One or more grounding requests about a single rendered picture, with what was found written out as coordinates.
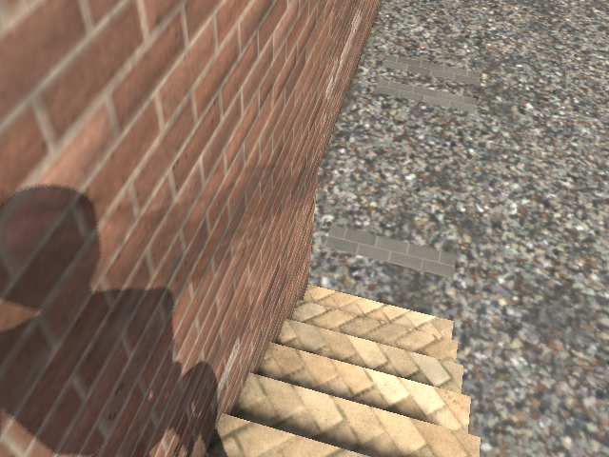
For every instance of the stairs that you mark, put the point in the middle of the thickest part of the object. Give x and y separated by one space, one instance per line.
352 377

